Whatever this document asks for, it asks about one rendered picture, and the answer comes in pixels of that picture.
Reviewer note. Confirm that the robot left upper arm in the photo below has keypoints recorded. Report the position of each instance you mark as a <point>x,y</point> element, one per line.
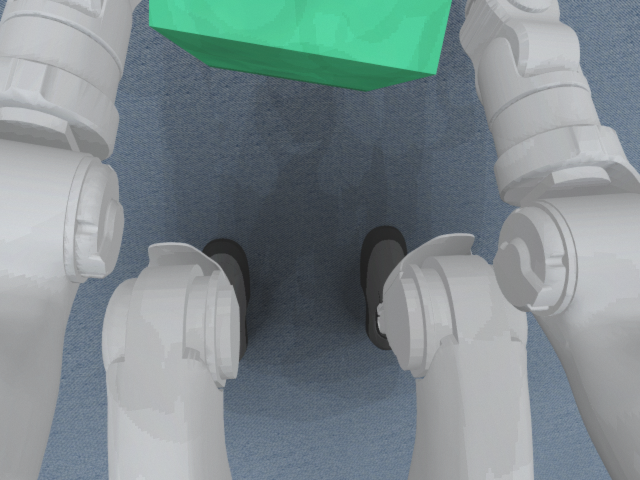
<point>61,223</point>

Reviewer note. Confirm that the robot right foot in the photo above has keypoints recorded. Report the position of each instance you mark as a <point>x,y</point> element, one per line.
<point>382,250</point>

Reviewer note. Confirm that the left robot forearm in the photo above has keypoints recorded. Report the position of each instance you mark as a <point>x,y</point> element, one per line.
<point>60,65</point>

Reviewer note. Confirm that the right robot forearm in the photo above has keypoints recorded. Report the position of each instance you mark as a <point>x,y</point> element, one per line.
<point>547,134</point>

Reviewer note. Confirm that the left robot shin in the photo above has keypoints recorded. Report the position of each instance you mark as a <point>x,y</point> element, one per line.
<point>115,320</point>

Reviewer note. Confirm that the robot right upper arm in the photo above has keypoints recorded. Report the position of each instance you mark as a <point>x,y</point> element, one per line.
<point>574,262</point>

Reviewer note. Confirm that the carton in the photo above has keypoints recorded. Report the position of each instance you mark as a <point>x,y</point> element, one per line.
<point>353,44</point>

